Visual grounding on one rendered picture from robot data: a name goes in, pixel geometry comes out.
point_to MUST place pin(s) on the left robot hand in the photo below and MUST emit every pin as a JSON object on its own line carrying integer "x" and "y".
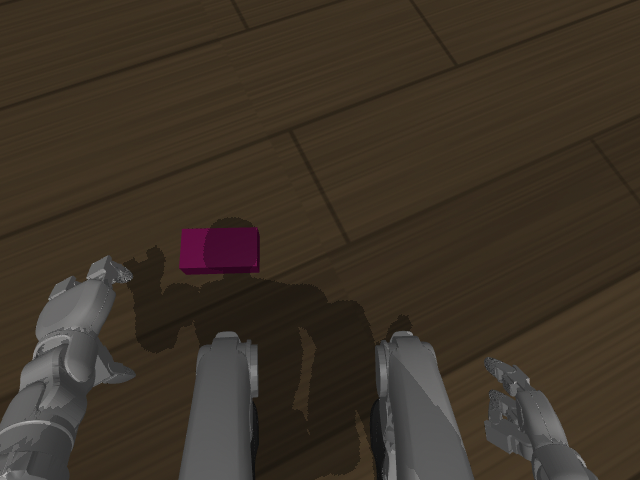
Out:
{"x": 85, "y": 307}

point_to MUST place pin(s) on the left robot arm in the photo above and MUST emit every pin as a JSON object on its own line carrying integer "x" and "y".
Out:
{"x": 39, "y": 427}

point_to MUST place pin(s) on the carton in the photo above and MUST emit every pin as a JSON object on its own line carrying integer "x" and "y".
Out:
{"x": 220, "y": 251}

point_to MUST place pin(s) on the right robot foot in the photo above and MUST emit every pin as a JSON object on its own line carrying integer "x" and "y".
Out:
{"x": 377, "y": 443}

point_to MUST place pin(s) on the right robot hand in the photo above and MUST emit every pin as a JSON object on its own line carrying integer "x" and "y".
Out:
{"x": 531, "y": 420}

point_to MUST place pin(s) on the right robot arm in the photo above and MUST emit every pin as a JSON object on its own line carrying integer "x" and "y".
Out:
{"x": 559, "y": 462}

